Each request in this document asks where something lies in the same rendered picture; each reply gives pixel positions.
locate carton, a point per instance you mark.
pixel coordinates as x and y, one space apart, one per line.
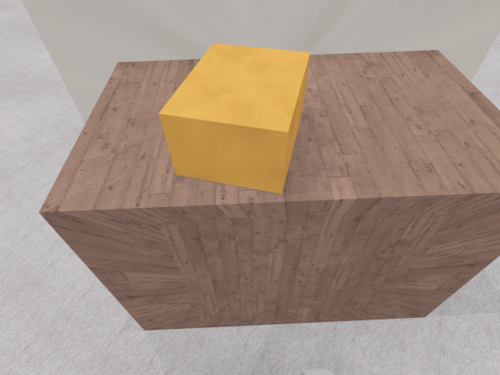
235 118

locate pedestal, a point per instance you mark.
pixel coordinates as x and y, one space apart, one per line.
390 205

